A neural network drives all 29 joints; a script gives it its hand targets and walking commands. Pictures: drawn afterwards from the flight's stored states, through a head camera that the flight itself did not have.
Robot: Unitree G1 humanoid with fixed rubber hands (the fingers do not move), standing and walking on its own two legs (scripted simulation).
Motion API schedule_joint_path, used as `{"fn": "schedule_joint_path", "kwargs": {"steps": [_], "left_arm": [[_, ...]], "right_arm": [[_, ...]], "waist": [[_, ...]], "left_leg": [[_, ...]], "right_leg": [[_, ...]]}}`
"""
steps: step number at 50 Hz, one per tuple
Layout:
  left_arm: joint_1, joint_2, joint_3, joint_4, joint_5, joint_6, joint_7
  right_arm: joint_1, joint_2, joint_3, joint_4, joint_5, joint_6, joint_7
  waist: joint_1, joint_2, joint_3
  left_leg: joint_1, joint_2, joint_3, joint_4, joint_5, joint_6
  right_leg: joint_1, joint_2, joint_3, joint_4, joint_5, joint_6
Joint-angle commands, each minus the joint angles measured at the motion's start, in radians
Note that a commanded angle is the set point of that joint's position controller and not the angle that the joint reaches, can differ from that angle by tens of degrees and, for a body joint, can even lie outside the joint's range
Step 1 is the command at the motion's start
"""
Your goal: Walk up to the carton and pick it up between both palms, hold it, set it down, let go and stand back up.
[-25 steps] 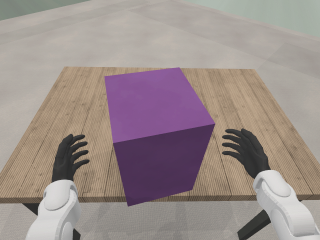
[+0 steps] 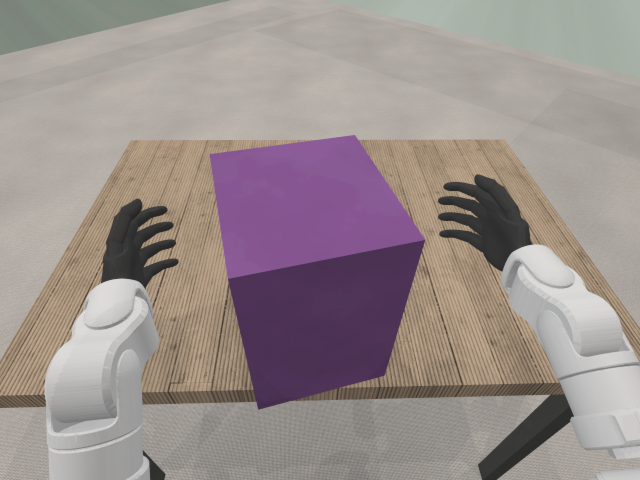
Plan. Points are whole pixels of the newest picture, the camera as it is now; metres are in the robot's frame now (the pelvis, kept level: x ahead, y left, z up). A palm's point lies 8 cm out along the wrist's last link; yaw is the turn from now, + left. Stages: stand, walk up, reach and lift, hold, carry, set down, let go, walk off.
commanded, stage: reach and lift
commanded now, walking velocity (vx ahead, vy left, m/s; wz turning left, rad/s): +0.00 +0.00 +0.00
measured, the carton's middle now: (305, 275) +0.38 +0.04 +0.06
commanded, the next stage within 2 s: none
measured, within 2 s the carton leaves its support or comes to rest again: neither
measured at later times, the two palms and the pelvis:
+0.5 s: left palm (112, 223) +0.32 +0.23 +0.21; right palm (478, 170) +0.42 -0.16 +0.22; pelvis +0.00 +0.00 +0.00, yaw +1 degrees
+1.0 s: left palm (120, 199) +0.35 +0.23 +0.21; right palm (463, 142) +0.46 -0.15 +0.23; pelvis +0.02 +0.00 +0.00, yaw +2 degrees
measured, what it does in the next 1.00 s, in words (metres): stands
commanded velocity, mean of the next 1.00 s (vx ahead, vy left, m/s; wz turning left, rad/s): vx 0.00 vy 0.00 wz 0.00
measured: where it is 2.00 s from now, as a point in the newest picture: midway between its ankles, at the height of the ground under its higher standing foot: outside the picture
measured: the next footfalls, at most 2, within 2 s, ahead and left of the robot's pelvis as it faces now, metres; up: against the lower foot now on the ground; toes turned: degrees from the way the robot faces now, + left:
none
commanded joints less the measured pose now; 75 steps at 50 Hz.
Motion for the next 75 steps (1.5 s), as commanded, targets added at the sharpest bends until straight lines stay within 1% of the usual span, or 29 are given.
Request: {"fn": "schedule_joint_path", "kwargs": {"steps": [1, 6, 8, 11, 12, 14, 16, 20, 22, 27, 28, 31, 32, 33, 37, 38, 40, 42, 47, 48, 50, 53, 54, 59, 63, 67, 70, 72, 75], "left_arm": [[-0.348, 0.077, -0.001, -0.122, -0.002, -0.012, 0.008], [-0.471, 0.111, 0.014, -0.070, 0.002, -0.001, 0.018], [-0.496, 0.120, 0.013, -0.049, -0.008, 0.007, 0.023], [-0.514, 0.112, -0.002, -0.022, -0.003, 0.020, 0.022], [-0.586, 0.130, 0.008, 0.015, -0.012, 0.017, 0.020], [-0.594, 0.141, 0.018, 0.020, -0.012, 0.015, 0.023], [-0.626, 0.162, 0.018, 0.015, -0.019, 0.020, 0.030], [-0.670, 0.160, 0.002, 0.025, -0.026, 0.017, 0.033], [-0.699, 0.165, -0.009, 0.055, -0.036, 0.024, 0.033], [-0.722, 0.179, -0.001, 0.067, -0.033, 0.029, 0.036], [-0.738, 0.200, 0.008, 0.044, -0.032, 0.025, 0.036], [-0.781, 0.201, 0.011, 0.096, -0.040, 0.024, 0.033], [-0.783, 0.221, 0.035, 0.094, -0.033, 0.025, 0.035], [-0.792, 0.216, 0.016, 0.102, -0.043, 0.025, 0.035], [-0.845, 0.248, 0.042, 0.140, -0.048, 0.022, 0.029], [-0.816, 0.236, 0.038, 0.143, -0.057, 0.019, 0.023], [-0.801, 0.235, 0.031, 0.104, -0.051, 0.014, 0.017], [-0.791, 0.225, 0.032, 0.142, -0.053, 0.016, 0.007], [-0.717, 0.196, 0.039, 0.224, -0.019, -0.007, -0.017], [-0.714, 0.191, 0.031, 0.179, -0.009, -0.022, -0.016], [-0.699, 0.193, 0.038, 0.141, -0.020, -0.052, -0.022], [-0.660, 0.173, 0.034, 0.167, -0.001, -0.078, -0.027], [-0.652, 0.162, 0.021, 0.151, 0.006, -0.089, -0.028], [-0.652, 0.164, 0.012, 0.101, -0.004, -0.136, -0.026], [-0.640, 0.141, -0.007, 0.143, 0.007, -0.152, -0.017], [-0.605, 0.109, -0.032, 0.167, 0.003, -0.180, -0.013], [-0.567, 0.077, -0.047, 0.264, 0.009, -0.211, -0.019], [-0.556, 0.064, -0.043, 0.288, 0.025, -0.240, -0.015], [-0.537, 0.060, -0.050, 0.244, 0.031, -0.307, -0.014]], "right_arm": [[-0.449, -0.200, -0.110, -0.079, 0.002, -0.017, 0.009], [-0.559, -0.202, -0.088, 0.005, 0.016, -0.006, 0.025], [-0.598, -0.207, -0.094, -0.002, 0.014, -0.008, 0.021], [-0.615, -0.195, -0.072, 0.082, 0.021, 0.007, 0.029], [-0.679, -0.202, -0.084, 0.113, 0.016, 0.011, 0.030], [-0.691, -0.207, -0.073, 0.123, 0.022, 0.010, 0.036], [-0.722, -0.220, -0.091, 0.126, 0.020, 0.006, 0.034], [-0.787, -0.216, -0.073, 0.160, 0.029, 0.011, 0.039], [-0.824, -0.236, -0.087, 0.198, 0.018, 0.008, 0.041], [-0.869, -0.248, -0.067, 0.251, 0.030, 0.016, 0.044], [-0.904, -0.246, -0.054, 0.213, 0.041, 0.014, 0.043], [-0.949, -0.250, -0.049, 0.251, 0.056, 0.022, 0.050], [-0.959, -0.248, -0.044, 0.240, 0.052, 0.024, 0.045], [-0.954, -0.249, -0.047, 0.264, 0.046, 0.028, 0.041], [-1.033, -0.245, -0.029, 0.279, 0.060, 0.037, 0.036], [-1.019, -0.238, -0.020, 0.281, 0.056, 0.042, 0.033], [-1.007, -0.230, -0.010, 0.284, 0.082, 0.036, 0.032], [-1.008, -0.245, -0.007, 0.280, 0.072, 0.032, 0.021], [-0.924, -0.192, 0.009, 0.382, 0.064, 0.028, 0.015], [-0.908, -0.177, 0.012, 0.368, 0.068, 0.018, 0.014], [-0.909, -0.169, 0.009, 0.288, 0.055, -0.011, 0.003], [-0.891, -0.141, 0.015, 0.267, 0.042, -0.037, 0.003], [-0.857, -0.134, 0.007, 0.287, 0.032, -0.045, -0.001], [-0.857, -0.132, -0.047, 0.188, -0.012, -0.093, -0.010], [-0.845, -0.109, -0.058, 0.248, -0.029, -0.102, -0.006], [-0.821, -0.098, -0.082, 0.229, -0.071, -0.137, -0.002], [-0.774, -0.063, -0.080, 0.338, -0.094, -0.147, 0.004], [-0.766, -0.050, -0.074, 0.361, -0.104, -0.170, 0.007], [-0.726, -0.025, -0.071, 0.342, -0.117, -0.216, 0.008]], "waist": [[0.011, -0.084, -0.343], [0.038, -0.076, -0.361], [0.034, -0.093, -0.373], [0.034, -0.053, -0.377], [0.024, -0.060, -0.403], [0.046, -0.066, -0.410], [0.033, -0.056, -0.417], [0.036, -0.042, -0.466], [0.018, -0.028, -0.471], [0.029, -0.026, -0.503], [0.049, -0.034, -0.541], [0.044, -0.040, -0.553], [0.063, -0.058, -0.563], [0.045, -0.060, -0.563], [0.064, -0.064, -0.581], [0.063, -0.093, -0.582], [0.053, -0.055, -0.622], [0.038, -0.071, -0.614], [0.043, -0.074, -0.543], [0.040, -0.054, -0.562], [0.038, -0.091, -0.580], [0.061, -0.089, -0.540], [0.047, -0.066, -0.547], [0.059, -0.067, -0.574], [0.063, -0.026, -0.571], [0.056, -0.036, -0.586], [0.049, -0.041, -0.544], [0.064, -0.044, -0.555], [0.065, -0.037, -0.578]], "left_leg": [[0.002, -0.094, 0.019, -0.012, 0.119, 0.068], [-0.037, -0.093, 0.018, -0.021, 0.073, 0.066], [-0.057, -0.094, 0.021, -0.014, 0.075, 0.065], [-0.047, -0.098, 0.020, -0.008, 0.099, 0.060], [-0.069, -0.102, 0.021, -0.005, 0.069, 0.059], [-0.082, -0.100, 0.024, -0.008, 0.062, 0.062], [-0.075, -0.100, 0.024, -0.007, 0.077, 0.052], [-0.073, -0.104, 0.020, 0.006, 0.106, 0.049], [-0.057, -0.105, 0.017, 0.009, 0.118, 0.043], [-0.044, -0.103, 0.017, 0.016, 0.172, 0.033], [-0.049, -0.107, 0.020, 0.030, 0.203, 0.039], [-0.055, -0.109, 0.019, 0.024, 0.181, 0.035], [-0.059, -0.107, 0.023, 0.028, 0.203, 0.035], [-0.056, -0.109, 0.020, 0.032, 0.209, 0.035], [-0.068, -0.117, 0.026, 0.031, 0.215, 0.035], [-0.072, -0.118, 0.023, 0.033, 0.222, 0.038], [-0.048, -0.122, 0.020, 0.047, 0.277, 0.026], [-0.037, -0.123, 0.017, 0.045, 0.284, 0.023], [-0.055, -0.124, 0.022, 0.037, 0.262, 0.025], [-0.043, -0.126, 0.022, 0.045, 0.287, 0.018], [-0.050, -0.130, 0.027, 0.057, 0.319, 0.020], [-0.074, -0.130, 0.027, 0.049, 0.290, 0.029], [-0.061, -0.129, 0.029, 0.050, 0.298, 0.023], [-0.046, -0.121, 0.030, 0.061, 0.302, 0.025], [-0.057, -0.114, 0.038, 0.055, 0.250, 0.027], [-0.024, -0.103, 0.028, 0.065, 0.272, 0.023], [-0.043, -0.101, 0.026, 0.048, 0.224, 0.031], [-0.026, -0.095, 0.024, 0.050, 0.223, 0.030], [-0.024, -0.098, 0.025, 0.061, 0.279, 0.025]], "right_leg": [[0.103, -0.023, 0.079, -0.076, 0.105, 0.042], [0.098, -0.024, 0.078, -0.075, 0.044, 0.046], [0.100, -0.030, 0.084, -0.075, 0.041, 0.051], [0.101, -0.024, 0.073, -0.062, 0.089, 0.047], [0.103, -0.025, 0.071, -0.060, 0.069, 0.049], [0.102, -0.025, 0.070, -0.062, 0.042, 0.049], [0.099, -0.019, 0.055, -0.054, 0.058, 0.053], [0.113, -0.013, 0.045, -0.041, 0.120, 0.051], [0.104, 0.002, 0.019, -0.031, 0.139, 0.044], [0.124, 0.008, 0.005, -0.025, 0.206, 0.049], [0.144, 0.007, 0.012, -0.016, 0.243, 0.054], [0.138, 0.003, 0.005, -0.017, 0.219, 0.058], [0.149, 0.006, 0.008, -0.012, 0.245, 0.061], [0.151, 0.006, 0.006, -0.008, 0.278, 0.065], [0.170, -0.001, 0.015, -0.009, 0.318, 0.071], [0.185, -0.005, 0.018, -0.005, 0.350, 0.076], [0.198, -0.002, 0.009, 0.009, 0.428, 0.080], [0.208, -0.003, 0.008, 0.008, 0.488, 0.091], [0.195, -0.001, 0.004, 0.004, 0.458, 0.097], [0.212, -0.001, 0.000, 0.005, 0.474, 0.096], [0.230, -0.003, 0.001, 0.020, 0.558, 0.106], [0.217, -0.010, 0.007, 0.020, 0.517, 0.109], [0.213, -0.007, 0.003, 0.019, 0.497, 0.103], [0.178, 0.001, 0.000, 0.016, 0.433, 0.096], [0.154, -0.001, -0.004, 0.005, 0.334, 0.085], [0.122, 0.019, -0.025, 0.001, 0.294, 0.079], [0.113, 0.013, -0.026, -0.012, 0.230, 0.082], [0.101, 0.018, -0.035, -0.016, 0.207, 0.079], [0.130, 0.020, -0.032, 0.001, 0.279, 0.087]]}}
